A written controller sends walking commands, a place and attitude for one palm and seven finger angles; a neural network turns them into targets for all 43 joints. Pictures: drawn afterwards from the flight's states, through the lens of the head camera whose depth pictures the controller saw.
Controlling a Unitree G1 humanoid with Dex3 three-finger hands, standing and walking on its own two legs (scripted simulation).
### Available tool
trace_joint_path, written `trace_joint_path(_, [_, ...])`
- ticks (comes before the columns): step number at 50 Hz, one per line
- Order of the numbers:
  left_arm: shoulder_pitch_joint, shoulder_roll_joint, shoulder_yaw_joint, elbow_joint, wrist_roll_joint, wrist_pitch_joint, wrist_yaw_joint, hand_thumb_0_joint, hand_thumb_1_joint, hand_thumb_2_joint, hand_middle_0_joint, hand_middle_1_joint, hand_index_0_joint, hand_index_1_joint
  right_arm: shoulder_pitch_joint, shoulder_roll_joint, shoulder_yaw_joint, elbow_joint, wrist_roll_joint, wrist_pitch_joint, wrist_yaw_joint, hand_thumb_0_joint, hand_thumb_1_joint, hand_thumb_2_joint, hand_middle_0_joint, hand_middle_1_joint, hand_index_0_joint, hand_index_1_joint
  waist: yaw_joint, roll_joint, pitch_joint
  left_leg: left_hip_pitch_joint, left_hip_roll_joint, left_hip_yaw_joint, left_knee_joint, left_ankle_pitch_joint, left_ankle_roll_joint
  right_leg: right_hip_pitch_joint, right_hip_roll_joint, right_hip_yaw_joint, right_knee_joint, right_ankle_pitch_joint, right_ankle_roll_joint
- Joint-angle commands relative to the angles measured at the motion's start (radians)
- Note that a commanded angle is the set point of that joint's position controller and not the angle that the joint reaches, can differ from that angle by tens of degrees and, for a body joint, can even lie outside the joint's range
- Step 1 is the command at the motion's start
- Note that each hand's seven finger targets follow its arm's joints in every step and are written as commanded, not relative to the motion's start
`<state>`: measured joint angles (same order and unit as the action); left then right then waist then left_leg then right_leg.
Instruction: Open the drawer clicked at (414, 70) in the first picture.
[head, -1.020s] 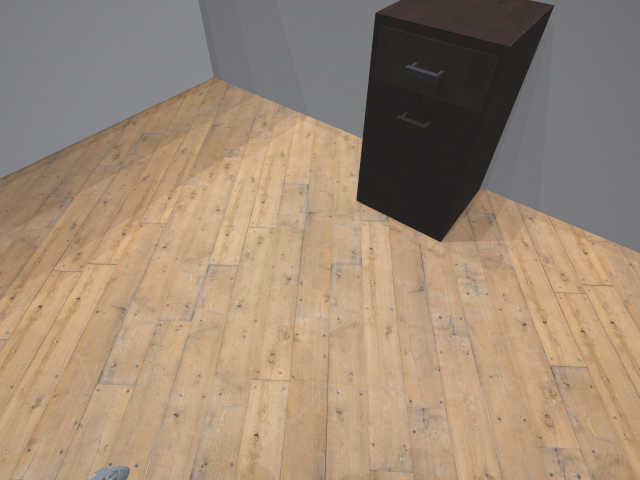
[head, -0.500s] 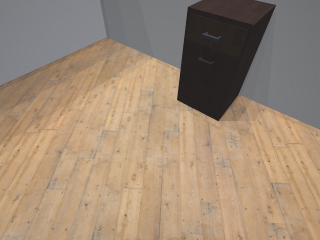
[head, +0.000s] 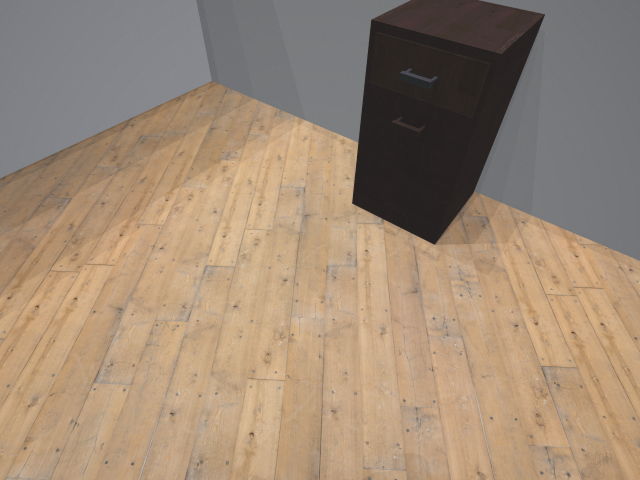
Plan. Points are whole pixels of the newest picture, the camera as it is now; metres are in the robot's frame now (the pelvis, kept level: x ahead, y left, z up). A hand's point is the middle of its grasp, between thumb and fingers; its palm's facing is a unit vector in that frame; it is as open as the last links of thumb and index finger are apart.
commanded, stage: look at it before walking up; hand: left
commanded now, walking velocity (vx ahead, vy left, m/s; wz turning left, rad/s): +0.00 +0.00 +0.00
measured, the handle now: (418, 77) +1.31 -0.25 -0.08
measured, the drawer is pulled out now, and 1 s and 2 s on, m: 0.00 0.00 0.00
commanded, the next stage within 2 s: walk to a spot facing it in 0.42 s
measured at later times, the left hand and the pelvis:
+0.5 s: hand out of the picture +0.07 +0.25 -0.16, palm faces -0.03 -0.94 -0.34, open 7.4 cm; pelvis +0.00 +0.00 +0.00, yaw +0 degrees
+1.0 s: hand out of the picture +0.09 +0.20 -0.18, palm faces +0.04 -0.99 -0.14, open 7.4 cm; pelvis +0.11 +0.03 +0.00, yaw +3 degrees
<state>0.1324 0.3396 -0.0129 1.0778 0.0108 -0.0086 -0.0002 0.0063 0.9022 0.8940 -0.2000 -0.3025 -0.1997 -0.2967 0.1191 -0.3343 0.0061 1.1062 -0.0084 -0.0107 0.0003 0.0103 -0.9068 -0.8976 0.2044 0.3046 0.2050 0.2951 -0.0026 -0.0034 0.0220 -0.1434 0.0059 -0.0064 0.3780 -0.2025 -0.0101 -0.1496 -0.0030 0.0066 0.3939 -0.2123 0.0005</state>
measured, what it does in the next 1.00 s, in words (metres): walks ahead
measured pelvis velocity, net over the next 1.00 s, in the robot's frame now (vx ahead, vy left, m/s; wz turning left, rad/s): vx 0.11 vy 0.03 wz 0.05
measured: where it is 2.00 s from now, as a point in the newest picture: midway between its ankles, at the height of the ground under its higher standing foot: (311, 393)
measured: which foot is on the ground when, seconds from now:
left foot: down 0.00-1.00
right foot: down 0.00-0.82, up 0.84-1.00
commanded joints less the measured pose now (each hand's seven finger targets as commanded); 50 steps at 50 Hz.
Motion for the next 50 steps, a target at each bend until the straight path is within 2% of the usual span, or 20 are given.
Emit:
trace_joint_path(1, [-0.038,0.209,0.046,-0.059,0.001,-0.018,0.011,0.000,0.900,0.900,-0.200,-0.300,-0.200,-0.300,-0.050,-0.210,-0.044,-0.062,-0.001,-0.023,-0.010,0.000,-0.900,-0.900,0.200,0.300,0.200,0.300,0.005,0.002,-0.043,0.007,0.109,-0.092,-0.064,0.108,0.037,-0.012,-0.119,0.097,-0.076,0.085,-0.032])
trace_joint_path(16, [-0.032,0.210,0.045,-0.050,0.001,-0.017,0.010,0.000,0.900,0.900,-0.200,-0.300,-0.200,-0.300,-0.054,-0.213,-0.042,-0.058,0.000,-0.022,-0.011,0.000,-0.900,-0.900,0.200,0.300,0.200,0.300,0.005,0.010,-0.033,0.014,0.111,-0.091,-0.073,0.106,0.036,-0.012,-0.118,0.098,-0.088,0.090,-0.030])
trace_joint_path(26, [-0.027,0.212,0.045,-0.046,0.000,-0.020,0.012,0.000,0.900,0.900,-0.200,-0.300,-0.200,-0.300,-0.052,-0.215,-0.041,-0.054,0.001,-0.024,-0.012,0.000,-0.900,-0.900,0.200,0.300,0.200,0.300,0.004,0.010,-0.068,0.040,0.117,-0.085,-0.065,0.169,0.035,0.017,-0.121,0.092,-0.076,0.166,-0.031])
trace_joint_path(28, [0.049,0.081,0.017,-0.012,0.000,0.000,0.017,0.000,0.900,0.900,-0.200,-0.300,-0.200,-0.300,0.016,-0.080,-0.007,-0.022,-0.006,-0.005,-0.006,0.000,-0.900,-0.900,0.200,0.300,0.200,0.300,0.006,-0.003,-0.072,0.024,0.103,-0.065,-0.050,0.038,0.017,0.020,-0.114,0.079,-0.071,-0.007,-0.011])
trace_joint_path(29, [0.078,0.079,0.019,-0.008,0.005,0.006,0.015,0.000,0.900,0.900,-0.200,-0.300,-0.200,-0.300,0.042,-0.072,-0.008,-0.018,-0.009,0.002,-0.004,0.000,-0.900,-0.900,0.200,0.300,0.200,0.300,0.011,-0.018,-0.054,-0.002,0.091,-0.065,-0.035,-0.073,0.022,0.003,-0.109,0.087,-0.076,-0.140,-0.014])
trace_joint_path(31, [0.104,0.098,0.029,-0.011,0.011,0.014,0.005,0.000,0.900,0.900,-0.200,-0.300,-0.200,-0.300,0.053,-0.071,-0.014,-0.028,-0.016,0.011,0.001,0.000,-0.900,-0.900,0.200,0.300,0.200,0.300,0.019,-0.053,0.064,-0.133,0.060,-0.060,-0.012,-0.289,0.027,-0.053,-0.118,0.134,-0.113,-0.363,-0.032])
trace_joint_path(32, [0.128,0.103,0.038,-0.014,0.013,0.015,0.001,0.000,0.900,0.900,-0.200,-0.300,-0.200,-0.300,0.058,-0.063,-0.016,-0.036,-0.019,0.012,0.002,0.000,-0.900,-0.900,0.200,0.300,0.200,0.300,0.026,-0.075,0.096,-0.191,0.039,-0.044,0.033,-0.323,0.026,-0.060,-0.134,0.167,-0.132,-0.429,-0.049])
trace_joint_path(34, [0.185,0.125,0.052,-0.020,0.012,0.010,0.002,0.000,0.900,0.900,-0.200,-0.300,-0.200,-0.300,0.078,-0.040,-0.019,-0.056,-0.018,0.008,0.003,0.000,-0.900,-0.900,0.200,0.300,0.200,0.300,0.036,-0.148,0.105,-0.265,0.010,0.018,0.183,-0.277,0.025,-0.025,-0.212,0.253,-0.185,-0.505,-0.100])
trace_joint_path(35, [0.200,0.128,0.061,-0.023,0.009,0.002,0.004,0.000,0.900,0.900,-0.200,-0.300,-0.200,-0.300,0.089,-0.028,-0.023,-0.065,-0.017,0.002,0.003,0.000,-0.900,-0.900,0.200,0.300,0.200,0.300,0.030,-0.156,0.093,-0.269,0.018,0.039,0.244,-0.237,0.026,-0.019,-0.258,0.293,-0.207,-0.504,-0.129])
trace_joint_path(37, [0.201,0.112,0.069,-0.034,0.009,-0.013,0.007,0.000,0.900,0.900,-0.200,-0.300,-0.200,-0.300,0.118,-0.010,-0.029,-0.072,-0.014,-0.011,0.005,0.000,-0.900,-0.900,0.200,0.300,0.200,0.300,0.011,-0.131,0.094,-0.236,0.045,0.048,0.233,-0.208,0.029,-0.035,-0.280,0.267,-0.174,-0.392,-0.156])
trace_joint_path(38, [0.182,0.098,0.071,-0.040,0.010,-0.015,0.007,0.000,0.900,0.900,-0.200,-0.300,-0.200,-0.300,0.161,0.004,-0.032,-0.064,-0.012,-0.018,0.007,0.000,-0.900,-0.900,0.200,0.300,0.200,0.300,-0.012,-0.098,0.094,-0.153,0.048,0.060,0.163,-0.185,0.032,-0.089,-0.258,0.198,-0.120,-0.344,-0.142])
trace_joint_path(39, [0.159,0.070,0.068,-0.048,0.007,-0.014,0.004,0.000,0.900,0.900,-0.200,-0.300,-0.200,-0.300,0.229,0.009,-0.034,-0.044,-0.010,-0.025,0.007,0.000,-0.900,-0.900,0.200,0.300,0.200,0.300,-0.043,-0.035,0.084,-0.030,0.052,0.043,0.079,-0.171,0.041,-0.170,-0.195,0.109,-0.031,-0.307,-0.112])
trace_joint_path(40, [0.148,0.019,0.061,-0.062,0.005,-0.011,-0.001,0.000,0.900,0.900,-0.200,-0.300,-0.200,-0.300,0.314,-0.023,-0.045,-0.016,-0.016,-0.030,0.001,0.000,-0.900,-0.900,0.200,0.300,0.200,0.300,-0.069,0.118,0.107,0.062,0.132,-0.118,-0.024,-0.223,0.081,-0.290,-0.090,0.004,0.151,-0.277,-0.062])
trace_joint_path(41, [0.099,-0.035,0.051,-0.092,0.008,-0.015,-0.003,0.000,0.900,0.900,-0.200,-0.300,-0.200,-0.300,0.430,-0.086,-0.066,0.017,-0.023,-0.037,-0.004,0.000,-0.900,-0.900,0.200,0.300,0.200,0.300,-0.107,0.320,0.110,0.138,0.309,-0.394,-0.179,-0.278,0.164,-0.444,0.007,-0.133,0.446,-0.297,-0.015])
trace_joint_path(42, [0.021,-0.030,0.049,-0.132,0.016,-0.026,0.003,0.000,0.900,0.900,-0.200,-0.300,-0.200,-0.300,0.495,-0.070,-0.063,0.034,-0.021,-0.042,-0.018,0.000,-0.900,-0.900,0.200,0.300,0.200,0.300,-0.122,0.267,0.159,0.179,0.368,-0.510,-0.218,-0.141,0.220,-0.579,-0.014,-0.057,0.611,-0.343,-0.020])
trace_joint_path(43, [0.002,-0.037,0.056,-0.133,0.014,-0.035,-0.001,0.000,0.900,0.900,-0.200,-0.300,-0.200,-0.300,0.481,-0.036,-0.056,0.035,-0.015,-0.046,-0.026,0.000,-0.900,-0.900,0.200,0.300,0.200,0.300,-0.101,0.139,0.181,0.184,0.382,-0.479,-0.191,-0.012,0.253,-0.627,-0.068,-0.017,0.688,-0.295,-0.027])
trace_joint_path(44, [0.010,-0.035,0.056,-0.123,0.013,-0.042,-0.010,0.000,0.900,0.900,-0.200,-0.300,-0.200,-0.300,0.458,-0.008,-0.051,0.023,-0.011,-0.057,-0.028,0.000,-0.900,-0.900,0.200,0.300,0.200,0.300,-0.084,0.068,0.149,0.206,0.367,-0.421,-0.172,0.108,0.254,-0.630,-0.095,-0.007,0.705,-0.247,-0.019])
trace_joint_path(46, [0.044,-0.073,0.057,-0.104,0.014,-0.039,-0.017,0.000,0.900,0.900,-0.200,-0.300,-0.200,-0.300,0.434,0.025,-0.046,0.022,-0.013,-0.072,-0.035,0.000,-0.900,-0.900,0.200,0.300,0.200,0.300,-0.053,0.095,0.103,0.200,0.307,-0.278,-0.161,0.237,0.226,-0.575,-0.114,-0.026,0.695,-0.187,-0.001])
trace_joint_path(48, [0.046,-0.098,0.058,-0.103,0.011,-0.029,-0.023,0.000,0.900,0.900,-0.200,-0.300,-0.200,-0.300,0.430,0.043,-0.046,0.033,-0.009,-0.079,-0.039,0.000,-0.900,-0.900,0.200,0.300,0.200,0.300,-0.038,0.120,0.098,0.170,0.264,-0.187,-0.174,0.247,0.208,-0.541,-0.118,-0.055,0.635,-0.127,0.011])
trace_joint_path(50, [0.012,-0.118,0.058,-0.115,0.012,-0.026,-0.029,0.000,0.900,0.900,-0.200,-0.300,-0.200,-0.300,0.447,0.060,-0.048,0.045,-0.009,-0.083,-0.042,0.000,-0.900,-0.900,0.200,0.300,0.200,0.300,-0.039,0.121,0.105,0.165,0.239,-0.134,-0.186,0.267,0.192,-0.534,-0.115,-0.083,0.547,-0.078,0.015])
